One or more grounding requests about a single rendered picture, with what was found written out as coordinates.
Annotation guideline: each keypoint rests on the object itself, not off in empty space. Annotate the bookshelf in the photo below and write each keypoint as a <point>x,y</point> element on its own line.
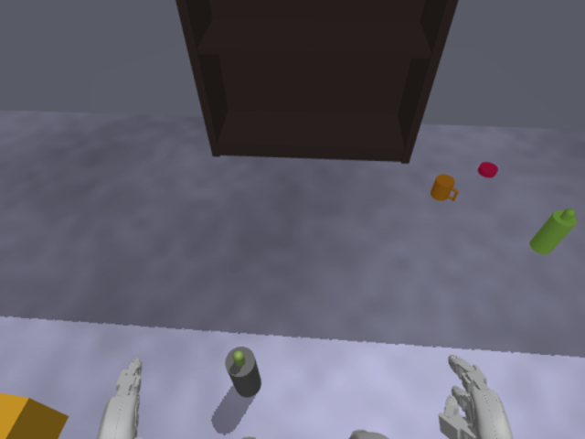
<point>321,79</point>

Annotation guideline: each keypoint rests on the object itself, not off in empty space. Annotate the left robot hand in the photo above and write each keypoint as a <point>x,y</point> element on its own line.
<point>120,416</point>

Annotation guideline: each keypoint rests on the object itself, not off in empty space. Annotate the right robot hand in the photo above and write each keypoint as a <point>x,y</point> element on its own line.
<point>484,411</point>

